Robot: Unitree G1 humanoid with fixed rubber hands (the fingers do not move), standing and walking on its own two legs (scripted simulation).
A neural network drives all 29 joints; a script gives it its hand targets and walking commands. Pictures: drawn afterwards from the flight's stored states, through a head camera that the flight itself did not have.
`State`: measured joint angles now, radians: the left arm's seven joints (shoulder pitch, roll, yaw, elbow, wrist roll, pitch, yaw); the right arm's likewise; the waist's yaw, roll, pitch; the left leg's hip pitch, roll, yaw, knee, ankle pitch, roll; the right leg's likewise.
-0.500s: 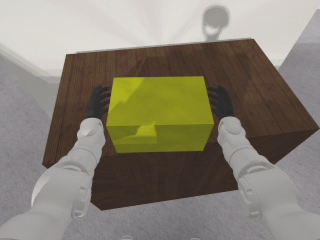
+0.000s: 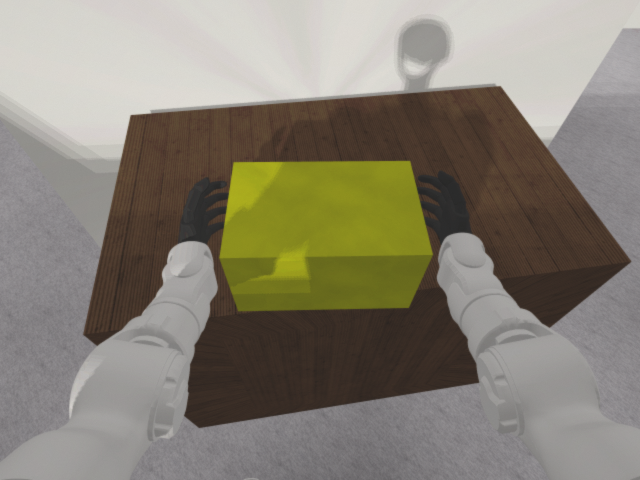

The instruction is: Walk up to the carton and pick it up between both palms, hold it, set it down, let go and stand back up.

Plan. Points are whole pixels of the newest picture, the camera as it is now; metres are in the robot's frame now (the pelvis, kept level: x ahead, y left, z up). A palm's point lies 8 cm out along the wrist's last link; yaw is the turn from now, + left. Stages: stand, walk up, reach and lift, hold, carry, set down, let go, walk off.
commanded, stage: reach and lift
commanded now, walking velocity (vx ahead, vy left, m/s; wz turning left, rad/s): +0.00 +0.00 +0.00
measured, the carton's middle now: (323, 236) +0.44 +0.01 +0.01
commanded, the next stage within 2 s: none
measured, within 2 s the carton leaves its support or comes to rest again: leaves its support in 0.60 s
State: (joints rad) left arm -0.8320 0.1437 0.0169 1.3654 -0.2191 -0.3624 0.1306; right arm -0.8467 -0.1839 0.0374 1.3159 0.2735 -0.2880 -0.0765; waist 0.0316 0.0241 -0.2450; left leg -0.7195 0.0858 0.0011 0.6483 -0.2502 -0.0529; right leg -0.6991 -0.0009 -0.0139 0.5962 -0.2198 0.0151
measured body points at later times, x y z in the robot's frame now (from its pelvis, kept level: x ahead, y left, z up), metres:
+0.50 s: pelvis +0.01 +0.00 +0.01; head +0.06 +0.00 +0.46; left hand +0.42 +0.18 +0.05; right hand +0.43 -0.17 +0.06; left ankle +0.02 +0.15 -0.72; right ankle +0.03 -0.13 -0.72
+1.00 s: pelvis +0.01 +0.01 +0.03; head +0.05 +0.01 +0.48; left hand +0.40 +0.18 +0.07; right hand +0.40 -0.17 +0.07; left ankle +0.02 +0.15 -0.72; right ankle +0.03 -0.13 -0.72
